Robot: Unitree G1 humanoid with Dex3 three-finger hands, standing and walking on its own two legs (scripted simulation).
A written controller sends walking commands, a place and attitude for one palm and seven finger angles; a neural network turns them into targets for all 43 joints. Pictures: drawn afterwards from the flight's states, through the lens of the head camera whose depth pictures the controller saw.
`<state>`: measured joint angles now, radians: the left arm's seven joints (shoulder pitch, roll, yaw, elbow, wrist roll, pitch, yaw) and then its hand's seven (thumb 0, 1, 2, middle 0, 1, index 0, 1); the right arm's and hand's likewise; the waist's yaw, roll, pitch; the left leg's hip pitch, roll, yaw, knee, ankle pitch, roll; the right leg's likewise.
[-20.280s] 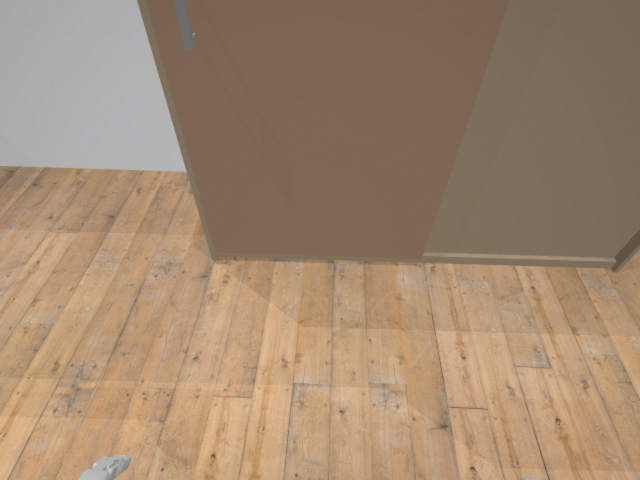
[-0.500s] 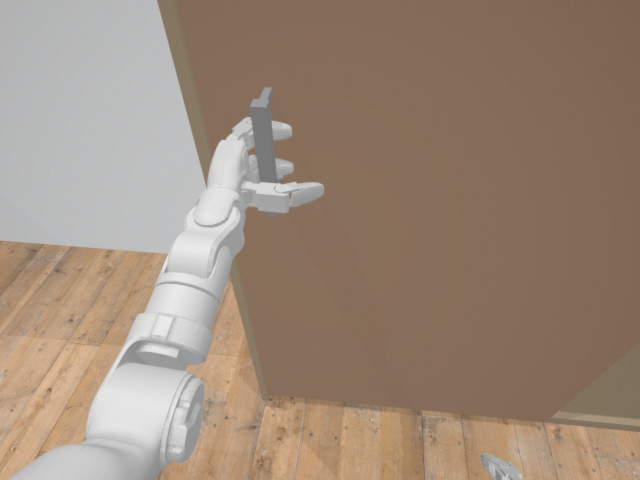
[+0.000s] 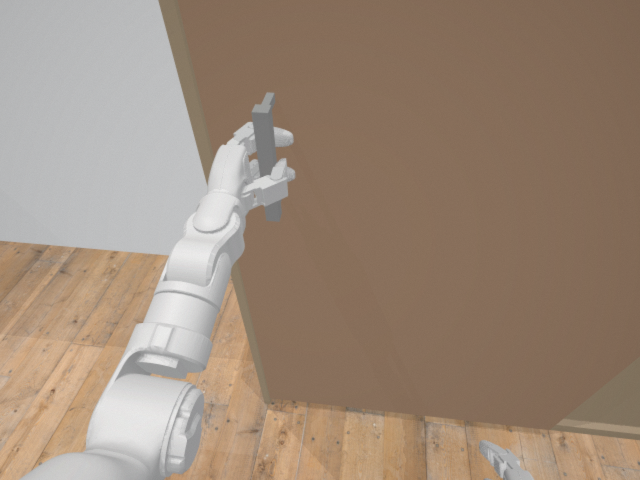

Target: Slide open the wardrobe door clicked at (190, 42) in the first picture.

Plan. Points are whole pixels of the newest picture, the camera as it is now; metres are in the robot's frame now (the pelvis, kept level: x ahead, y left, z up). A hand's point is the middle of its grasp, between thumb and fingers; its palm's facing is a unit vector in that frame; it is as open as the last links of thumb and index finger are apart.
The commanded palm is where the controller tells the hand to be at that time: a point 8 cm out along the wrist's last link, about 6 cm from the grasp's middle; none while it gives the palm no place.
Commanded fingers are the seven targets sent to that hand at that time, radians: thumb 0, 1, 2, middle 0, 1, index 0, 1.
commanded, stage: grip the handle and tug to test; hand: left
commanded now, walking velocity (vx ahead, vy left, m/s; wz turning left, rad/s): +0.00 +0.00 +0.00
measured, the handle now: (271, 160) +0.48 +0.09 +0.18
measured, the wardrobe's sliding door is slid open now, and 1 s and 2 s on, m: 0.00 0.00 0.00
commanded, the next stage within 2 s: tug the door sideways, standing still in 0.56 s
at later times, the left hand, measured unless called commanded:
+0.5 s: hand (281, 183) +0.42 +0.07 +0.19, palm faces -0.06 -1.00 -0.01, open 5.6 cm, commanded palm +0.38 +0.11 +0.18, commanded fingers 0.00 0.90 0.90 -0.45 -1.40 -0.45 -1.40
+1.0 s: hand (282, 181) +0.42 +0.06 +0.19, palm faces -0.03 -1.00 -0.02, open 5.5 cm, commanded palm +0.40 +0.08 +0.18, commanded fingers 0.00 0.90 0.90 -0.45 -1.40 -0.45 -1.40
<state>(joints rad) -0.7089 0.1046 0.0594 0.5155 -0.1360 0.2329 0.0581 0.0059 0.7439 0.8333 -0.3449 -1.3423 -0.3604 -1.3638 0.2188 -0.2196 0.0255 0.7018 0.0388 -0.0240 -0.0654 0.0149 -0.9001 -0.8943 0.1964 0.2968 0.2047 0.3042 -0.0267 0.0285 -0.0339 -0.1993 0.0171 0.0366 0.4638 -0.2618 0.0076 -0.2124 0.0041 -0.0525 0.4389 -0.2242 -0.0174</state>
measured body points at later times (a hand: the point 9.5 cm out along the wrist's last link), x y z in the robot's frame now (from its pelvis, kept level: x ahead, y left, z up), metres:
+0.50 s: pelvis +0.01 +0.00 +0.00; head -0.01 -0.01 +0.45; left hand +0.42 +0.12 +0.19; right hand +0.14 -0.24 -0.11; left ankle -0.01 +0.11 -0.74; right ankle +0.01 -0.11 -0.74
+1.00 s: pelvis +0.01 +0.00 +0.00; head +0.01 -0.01 +0.45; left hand +0.42 +0.12 +0.19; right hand +0.18 -0.23 -0.10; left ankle -0.01 +0.11 -0.74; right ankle +0.01 -0.11 -0.74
